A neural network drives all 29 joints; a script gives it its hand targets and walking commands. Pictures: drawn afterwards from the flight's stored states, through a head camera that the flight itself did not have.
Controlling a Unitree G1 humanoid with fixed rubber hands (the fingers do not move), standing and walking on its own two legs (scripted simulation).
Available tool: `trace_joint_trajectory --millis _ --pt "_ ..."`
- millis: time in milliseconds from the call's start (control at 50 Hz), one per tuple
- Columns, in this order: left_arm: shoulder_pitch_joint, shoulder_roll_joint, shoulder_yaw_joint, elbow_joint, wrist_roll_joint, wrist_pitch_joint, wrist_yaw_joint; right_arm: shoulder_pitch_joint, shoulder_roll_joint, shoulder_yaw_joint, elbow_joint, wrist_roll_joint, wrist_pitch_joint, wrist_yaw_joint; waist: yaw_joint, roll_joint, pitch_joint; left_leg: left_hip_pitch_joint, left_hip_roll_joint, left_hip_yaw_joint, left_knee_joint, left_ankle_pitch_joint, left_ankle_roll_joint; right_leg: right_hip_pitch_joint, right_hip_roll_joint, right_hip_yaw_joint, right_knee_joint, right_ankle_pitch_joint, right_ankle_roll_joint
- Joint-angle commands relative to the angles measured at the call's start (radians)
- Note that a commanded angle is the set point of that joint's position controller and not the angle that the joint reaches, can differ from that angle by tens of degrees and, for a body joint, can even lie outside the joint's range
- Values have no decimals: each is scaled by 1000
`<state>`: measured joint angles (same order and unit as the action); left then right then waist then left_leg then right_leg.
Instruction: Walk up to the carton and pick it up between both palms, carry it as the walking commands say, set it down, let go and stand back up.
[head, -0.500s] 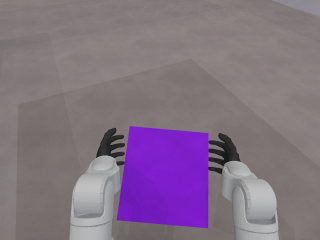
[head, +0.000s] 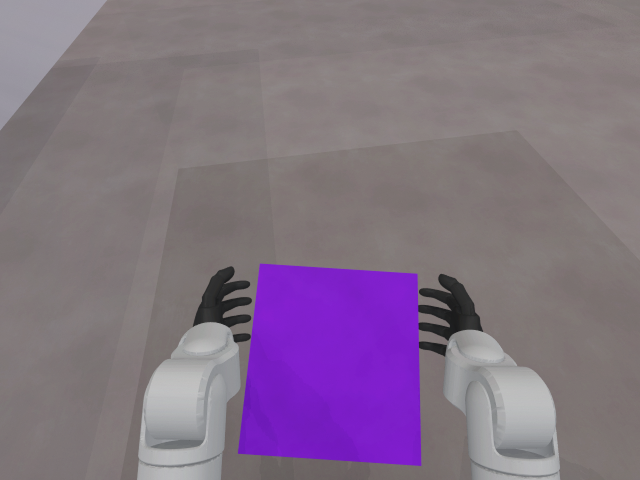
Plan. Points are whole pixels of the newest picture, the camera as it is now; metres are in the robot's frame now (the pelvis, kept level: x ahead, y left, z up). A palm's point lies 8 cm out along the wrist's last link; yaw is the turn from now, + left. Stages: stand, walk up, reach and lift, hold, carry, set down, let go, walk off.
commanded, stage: carry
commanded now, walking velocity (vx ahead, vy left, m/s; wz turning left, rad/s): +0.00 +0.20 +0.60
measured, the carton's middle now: (330, 359) +0.29 -0.01 -0.01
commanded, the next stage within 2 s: none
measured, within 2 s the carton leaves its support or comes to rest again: neither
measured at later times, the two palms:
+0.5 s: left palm (42, 460) +0.16 +0.25 +0.11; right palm (344, 405) +0.20 -0.02 +0.09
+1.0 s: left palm out of the picture +0.12 +0.28 +0.10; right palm (303, 431) +0.18 +0.02 +0.08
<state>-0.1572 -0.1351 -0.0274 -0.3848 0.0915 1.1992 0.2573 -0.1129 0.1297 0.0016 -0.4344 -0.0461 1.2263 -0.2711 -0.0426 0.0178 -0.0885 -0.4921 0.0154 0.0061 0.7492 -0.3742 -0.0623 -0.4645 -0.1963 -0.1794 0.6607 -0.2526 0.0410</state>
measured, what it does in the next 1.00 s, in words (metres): walks backwards: left foot, then right foot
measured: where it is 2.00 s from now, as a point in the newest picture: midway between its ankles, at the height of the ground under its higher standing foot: outside the picture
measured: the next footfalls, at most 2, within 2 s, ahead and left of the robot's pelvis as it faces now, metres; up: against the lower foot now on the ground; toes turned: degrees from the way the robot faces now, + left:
left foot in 0.04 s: +0.06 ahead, +0.16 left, +0.00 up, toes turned +3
right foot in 0.34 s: -0.01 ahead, +0.00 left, +0.00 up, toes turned +7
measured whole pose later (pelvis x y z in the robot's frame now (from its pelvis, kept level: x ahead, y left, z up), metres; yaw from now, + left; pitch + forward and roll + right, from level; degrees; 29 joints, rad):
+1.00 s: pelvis -0.12 +0.09 +0.01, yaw +13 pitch +1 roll +0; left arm -0.24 -0.15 0.04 -0.12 0.11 1.10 0.23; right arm -0.19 0.14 -0.06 -0.14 -0.11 1.10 -0.23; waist 0.02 0.04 -0.11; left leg -0.43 -0.03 0.00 0.51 -0.10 0.03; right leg -0.37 -0.03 -0.09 0.58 -0.23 -0.01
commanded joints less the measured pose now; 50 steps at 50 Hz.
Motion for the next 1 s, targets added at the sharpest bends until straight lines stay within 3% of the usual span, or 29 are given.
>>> trace_joint_trajectory --millis 0,20,40,60,80,100,120,160,200,280,320,340,360,380,400,420,460,500,520,540,560,580,600,660,720,820,880,900,980 --pt "-302 -938 -468 -128 -312 -35 -200 -454 968 550 -123 320 -22 228 28 -211 -318 141 -42 78 -309 108 21 255 -151 54 -57 275 -26" --pt "-299 -936 -464 -120 -312 -30 -198 -436 970 540 -101 312 -15 228 24 -116 -321 226 14 -31 -398 236 56 174 -95 29 40 155 12" --pt "-311 -944 -492 -143 -324 -24 -202 -407 950 520 -82 293 -18 230 4 243 -340 359 225 -326 -360 603 164 -93 45 -48 210 -192 67" --pt "-382 -981 -526 -167 -343 -24 -208 -411 987 517 -81 294 -28 233 -1 365 -328 447 274 -426 -305 909 258 -241 126 -23 342 -494 71" --pt "-416 -1022 -549 -186 -362 -31 -213 -420 1016 509 -102 292 -38 237 3 271 -338 483 244 -371 -243 1026 266 -264 127 46 412 -490 62" --pt "-437 -1063 -555 -186 -385 -36 -222 -445 1040 500 -114 288 -47 239 9 184 -348 492 209 -319 -208 1022 248 -260 124 69 436 -439 51" --pt "-450 -1086 -566 -183 -407 -41 -229 -453 1046 487 -116 282 -54 241 12 151 -354 468 179 -286 -213 932 233 -247 122 75 413 -358 44" --pt "-463 -1085 -577 -171 -426 -42 -234 -461 1027 467 -128 270 -65 236 18 165 -376 417 158 -278 -282 646 226 -169 133 78 351 -252 40" --pt "-482 -1081 -594 -174 -430 -45 -233 -491 1019 471 -142 271 -73 235 18 166 -395 414 177 -333 -332 482 233 -120 141 101 288 -230 29" --pt "-429 -1058 -572 -137 -415 -38 -238 -464 1021 492 -100 261 -64 229 22 123 -409 366 191 -378 -338 385 222 30 140 138 68 -212 6" --pt "-428 -1047 -552 -127 -414 -36 -244 -461 1025 494 -61 254 -57 222 40 85 -397 250 142 -302 -282 322 160 232 110 138 -179 -140 -10" --pt "-421 -1025 -534 -113 -408 -34 -247 -445 1015 490 -46 243 -52 219 45 -30 -368 99 70 -213 -224 233 82 354 2 273 -281 -170 -58" --pt "-432 -1017 -507 -90 -391 -43 -248 -500 1011 508 -93 253 -52 225 45 -327 -315 -27 -35 -97 -81 61 21 340 -192 514 -346 -70 -141" --pt "-423 -1038 -499 -66 -379 -43 -250 -540 1013 519 -107 262 -49 226 43 -381 -268 -31 -45 -79 95 -53 12 250 -262 537 -381 2 -193" --pt "-427 -1054 -501 -76 -373 -45 -253 -560 1030 532 -109 270 -52 229 40 -242 -227 -35 -24 -72 122 -37 13 203 -235 459 -389 -13 -175" --pt "-437 -1061 -498 -87 -366 -45 -255 -599 1035 546 -133 286 -54 234 36 -149 -208 -8 -10 -71 64 -6 19 169 -184 383 -374 -35 -144" --pt "-471 -1064 -497 -112 -359 -44 -245 -595 1032 546 -135 307 -49 244 37 -131 -207 71 -20 -39 -69 23 26 177 -85 270 -312 17 -111" --pt "-434 -1018 -470 -74 -332 -40 -232 -572 1001 525 -96 307 -39 246 32 -146 -239 144 -21 -32 -250 117 42 212 -42 215 -233 82 -89" --pt "-415 -991 -442 -27 -306 -42 -229 -568 983 505 -53 296 -38 249 36 -122 -245 190 -5 -55 -323 176 46 200 -20 195 -203 56 -66" --pt "-399 -991 -451 -40 -304 -46 -226 -557 985 510 -56 299 -40 253 41 -44 -261 247 44 -107 -311 233 61 158 15 174 -173 28 -46" --pt "-429 -1008 -484 -100 -322 -46 -225 -563 1007 518 -77 316 -45 258 39 110 -291 251 129 -204 -316 321 88 130 76 119 -100 -90 -32" --pt "-466 -990 -480 -77 -315 -46 -224 -539 997 485 -14 297 -49 259 33 164 -311 235 162 -254 -368 310 105 149 118 86 -52 -165 -20" --pt "-461 -958 -444 21 -284 -52 -226 -524 955 436 77 257 -59 260 30 159 -311 219 180 -289 -413 231 117 164 138 74 -27 -187 -18" --pt "-521 -890 -338 245 -228 -142 -254 -575 870 299 290 147 -155 274 36 75 -263 134 118 -228 -456 -38 75 223 119 119 -86 -98 -37" --pt "-616 -974 -402 171 -277 -212 -265 -671 939 331 200 177 -235 277 38 81 -227 118 90 -223 -467 -159 59 155 114 160 -141 -188 -45" --pt "-556 -1020 -472 27 -351 -174 -233 -597 982 416 43 239 -193 238 38 56 -283 184 105 -223 -462 -131 67 162 130 144 -145 -169 -43" --pt "-506 -993 -458 61 -331 -143 -235 -565 953 426 58 224 -159 239 39 20 -287 200 96 -201 -428 -87 69 154 111 174 -183 -175 -44" --pt "-505 -960 -429 127 -305 -143 -240 -555 919 390 128 193 -160 242 39 19 -281 200 93 -197 -421 -81 68 146 103 188 -198 -190 -45" --pt "-534 -941 -383 127 -295 -167 -239 -616 907 369 112 204 -184 243 39 -4 -236 181 83 -192 -405 -81 60 109 98 204 -229 -238 -47"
